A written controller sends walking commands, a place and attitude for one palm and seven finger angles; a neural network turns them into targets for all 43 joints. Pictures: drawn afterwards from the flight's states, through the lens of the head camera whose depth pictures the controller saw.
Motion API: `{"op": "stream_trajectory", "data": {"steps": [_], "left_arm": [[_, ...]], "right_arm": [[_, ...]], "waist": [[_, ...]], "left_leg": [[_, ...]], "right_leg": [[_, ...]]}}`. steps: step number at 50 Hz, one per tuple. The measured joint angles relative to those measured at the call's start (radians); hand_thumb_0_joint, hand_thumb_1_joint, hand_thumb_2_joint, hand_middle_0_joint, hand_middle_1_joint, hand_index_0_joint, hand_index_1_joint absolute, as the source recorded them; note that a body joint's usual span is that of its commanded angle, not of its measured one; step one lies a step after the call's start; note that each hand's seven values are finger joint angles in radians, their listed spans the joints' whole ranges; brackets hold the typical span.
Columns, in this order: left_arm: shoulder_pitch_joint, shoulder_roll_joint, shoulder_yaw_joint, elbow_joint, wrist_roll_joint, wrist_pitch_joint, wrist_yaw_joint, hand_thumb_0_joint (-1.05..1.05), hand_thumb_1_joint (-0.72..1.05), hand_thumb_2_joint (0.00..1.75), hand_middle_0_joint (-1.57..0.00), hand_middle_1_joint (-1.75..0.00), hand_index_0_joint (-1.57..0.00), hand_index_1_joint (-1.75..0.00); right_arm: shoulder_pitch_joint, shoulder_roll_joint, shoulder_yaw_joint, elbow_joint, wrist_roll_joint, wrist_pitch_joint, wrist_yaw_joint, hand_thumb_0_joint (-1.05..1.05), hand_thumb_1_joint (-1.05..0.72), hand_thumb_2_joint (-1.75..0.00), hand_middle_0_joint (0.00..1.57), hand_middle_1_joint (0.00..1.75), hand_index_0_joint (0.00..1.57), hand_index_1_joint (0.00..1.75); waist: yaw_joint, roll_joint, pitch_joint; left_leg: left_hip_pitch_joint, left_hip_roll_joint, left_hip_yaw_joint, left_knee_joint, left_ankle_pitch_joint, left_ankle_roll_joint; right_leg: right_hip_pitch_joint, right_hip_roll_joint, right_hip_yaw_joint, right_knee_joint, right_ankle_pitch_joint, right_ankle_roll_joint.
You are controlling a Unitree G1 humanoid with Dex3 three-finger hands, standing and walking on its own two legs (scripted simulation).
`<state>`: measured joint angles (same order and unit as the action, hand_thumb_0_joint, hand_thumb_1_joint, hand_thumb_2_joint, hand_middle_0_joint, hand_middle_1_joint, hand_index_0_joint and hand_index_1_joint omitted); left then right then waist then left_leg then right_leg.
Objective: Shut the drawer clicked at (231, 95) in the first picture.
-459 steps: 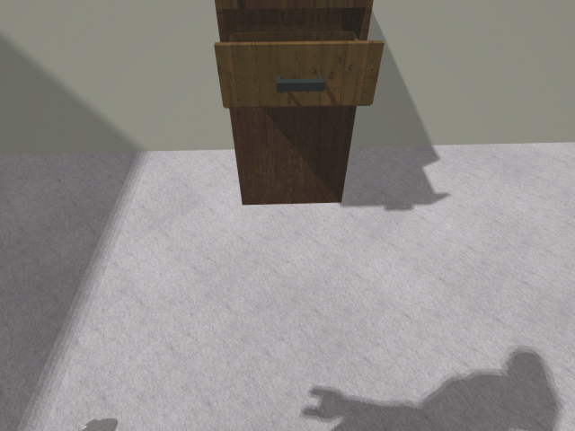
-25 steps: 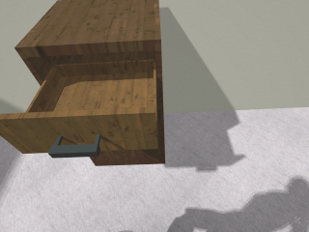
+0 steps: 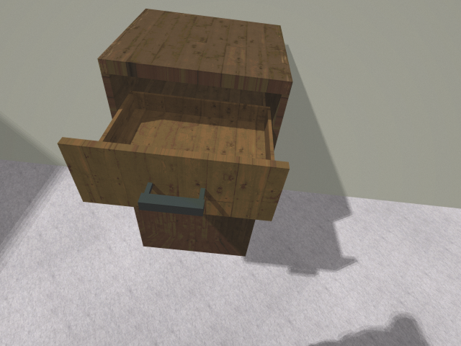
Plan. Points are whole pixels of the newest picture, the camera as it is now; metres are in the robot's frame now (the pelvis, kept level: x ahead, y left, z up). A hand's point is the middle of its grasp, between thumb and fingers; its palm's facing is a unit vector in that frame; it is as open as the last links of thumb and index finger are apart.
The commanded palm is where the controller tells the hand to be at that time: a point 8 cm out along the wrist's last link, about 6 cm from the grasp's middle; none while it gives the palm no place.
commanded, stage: come to a stop and stand still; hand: left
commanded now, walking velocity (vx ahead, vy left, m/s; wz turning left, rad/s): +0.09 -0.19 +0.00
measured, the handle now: (174, 196) +0.40 +0.15 +0.01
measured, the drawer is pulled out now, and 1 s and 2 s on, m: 0.29 0.29 0.29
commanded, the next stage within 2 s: look again from close up in 0.88 s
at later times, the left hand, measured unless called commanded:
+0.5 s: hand out of the picture +0.07 +0.11 -0.17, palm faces -0.01 -0.97 -0.23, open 7.3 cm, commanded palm none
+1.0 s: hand out of the picture -0.07 +0.07 -0.18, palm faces +0.07 -0.98 -0.17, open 7.3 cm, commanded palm none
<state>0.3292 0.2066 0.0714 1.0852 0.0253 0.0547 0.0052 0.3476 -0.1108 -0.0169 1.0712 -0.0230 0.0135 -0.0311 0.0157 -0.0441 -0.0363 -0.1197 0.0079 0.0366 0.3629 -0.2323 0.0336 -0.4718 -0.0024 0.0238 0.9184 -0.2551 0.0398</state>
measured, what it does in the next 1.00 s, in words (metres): steps on the spot: right foot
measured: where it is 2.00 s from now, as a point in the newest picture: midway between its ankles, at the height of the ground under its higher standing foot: outside the picture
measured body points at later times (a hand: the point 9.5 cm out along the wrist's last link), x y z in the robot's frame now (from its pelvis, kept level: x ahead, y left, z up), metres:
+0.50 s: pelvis -0.01 -0.06 -0.01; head -0.02 -0.08 +0.44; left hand +0.07 +0.16 -0.15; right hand -0.11 -0.26 -0.18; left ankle -0.02 +0.09 -0.75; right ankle -0.03 -0.16 -0.75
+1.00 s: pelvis -0.02 -0.08 -0.01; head +0.00 -0.09 +0.44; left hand -0.07 +0.12 -0.17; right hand -0.02 -0.30 -0.17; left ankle -0.02 +0.08 -0.75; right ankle -0.03 -0.16 -0.75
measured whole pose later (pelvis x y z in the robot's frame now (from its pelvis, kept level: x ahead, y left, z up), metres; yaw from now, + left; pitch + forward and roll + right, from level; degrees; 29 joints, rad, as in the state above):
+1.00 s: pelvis -0.02 -0.08 -0.01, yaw +0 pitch -2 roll +0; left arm 0.35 0.10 0.01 1.17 0.01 -0.01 0.03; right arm 0.27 -0.14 -0.02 1.15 -0.01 0.01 -0.04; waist 0.02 0.02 0.05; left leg -0.17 0.09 0.04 0.44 -0.23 -0.06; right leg -0.13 0.02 -0.09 0.40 -0.24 -0.04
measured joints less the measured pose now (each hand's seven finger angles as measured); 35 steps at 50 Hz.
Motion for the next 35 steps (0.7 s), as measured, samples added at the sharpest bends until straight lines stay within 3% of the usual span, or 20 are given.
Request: {"op": "stream_trajectory", "data": {"steps": [4, 9, 15, 18, 20, 24, 28, 32, 35], "left_arm": [[0.027, -0.003, 0.001, 0.019, 0.001, -0.003, -0.002, 0.0, 0.91, 0.9, -0.19, -0.3, -0.2, -0.3], [0.008, -0.012, -0.005, 0.033, -0.002, 0.013, -0.001, 0.0, 0.91, 0.9, -0.19, -0.3, -0.2, -0.3], [-0.083, -0.032, -0.019, 0.017, -0.012, 0.006, 0.001, 0.01, 0.91, 0.9, -0.19, -0.3, -0.2, -0.3], [-0.131, -0.031, -0.02, 0.004, -0.016, -0.012, 0.013, 0.01, 0.93, 0.9, -0.19, -0.3, -0.2, -0.3], [-0.147, -0.025, -0.024, -0.008, -0.018, -0.035, 0.016, 0.01, 0.93, 0.9, -0.19, -0.3, -0.2, -0.3], [-0.16, -0.066, -0.043, 0.004, -0.019, -0.059, 0.024, 0.01, 0.93, 0.9, -0.19, -0.3, -0.2, -0.3], [-0.157, -0.079, -0.045, 0.0, -0.024, -0.073, 0.036, -0.01, 0.94, 0.9, -0.2, -0.3, -0.2, -0.3], [-0.14, -0.062, -0.038, 0.007, -0.029, -0.067, 0.042, -0.02, 0.97, 0.89, -0.2, -0.3, -0.2, -0.3], [-0.117, -0.051, -0.04, 0.019, -0.026, -0.057, 0.037, -0.02, 0.97, 0.89, -0.2, -0.3, -0.2, -0.3]], "right_arm": [[0.023, 0.034, 0.008, 0.017, 0.002, -0.022, -0.013, 0.01, -0.91, -0.9, 0.2, 0.3, 0.2, 0.3], [0.042, 0.05, 0.005, 0.034, -0.004, -0.039, -0.029, 0.01, -0.9, -0.9, 0.2, 0.3, 0.2, 0.3], [0.064, 0.035, -0.008, 0.073, -0.007, -0.03, -0.03, 0.01, -0.9, -0.9, 0.2, 0.3, 0.2, 0.3], [0.072, 0.023, -0.014, 0.095, -0.005, -0.02, -0.025, 0.01, -0.9, -0.9, 0.2, 0.3, 0.2, 0.3], [0.082, 0.02, -0.017, 0.106, 0.002, -0.014, -0.021, 0.01, -0.9, -0.9, 0.2, 0.3, 0.2, 0.3], [0.064, -0.015, -0.021, 0.114, 0.007, 0.007, -0.013, 0.01, -0.91, -0.9, 0.2, 0.3, 0.2, 0.3], [0.032, -0.022, -0.019, 0.1, 0.006, 0.007, -0.011, 0.01, -0.91, -0.9, 0.2, 0.3, 0.2, 0.3], [-0.014, -0.013, -0.016, 0.093, 0.007, 0.001, -0.012, 0.01, -0.91, -0.9, 0.2, 0.3, 0.2, 0.3], [-0.044, -0.012, -0.013, 0.081, 0.007, -0.003, -0.011, 0.01, -0.91, -0.9, 0.2, 0.3, 0.2, 0.3]], "waist": [[-0.007, -0.019, 0.017], [-0.037, -0.017, 0.051], [-0.07, 0.015, 0.075], [-0.079, 0.033, 0.075], [-0.074, 0.028, 0.064], [-0.078, 0.094, 0.052], [-0.07, 0.109, 0.047], [-0.049, 0.078, 0.049], [-0.036, 0.067, 0.053]], "left_leg": [[0.0, -0.009, 0.021, -0.037, 0.024, 0.007], [-0.016, -0.001, 0.036, -0.031, 0.026, 0.007], [-0.036, 0.021, 0.035, 0.001, 0.019, -0.013], [-0.055, 0.028, 0.025, 0.041, 0.003, -0.033], [-0.075, 0.02, 0.025, 0.091, -0.022, -0.051], [-0.08, 0.052, -0.005, 0.145, -0.084, -0.059], [-0.074, 0.071, -0.009, 0.145, -0.058, -0.059], [-0.045, 0.075, -0.01, 0.105, -0.021, -0.097], [-0.037, 0.08, -0.008, 0.078, -0.007, -0.103]], "right_leg": [[0.012, 0.002, 0.011, 0.098, -0.004, 0.011], [0.05, -0.013, -0.009, 0.078, -0.079, 0.011], [0.122, -0.036, -0.044, -0.104, -0.147, -0.001], [0.195, -0.035, -0.058, -0.276, -0.1, -0.011], [0.266, -0.044, -0.06, -0.425, -0.019, -0.02], [0.295, -0.008, -0.089, -0.434, -0.038, -0.059], [0.317, 0.014, -0.118, -0.447, -0.031, -0.078], [0.329, 0.019, -0.121, -0.447, -0.033, -0.088], [0.332, 0.024, -0.119, -0.465, -0.021, -0.093]]}}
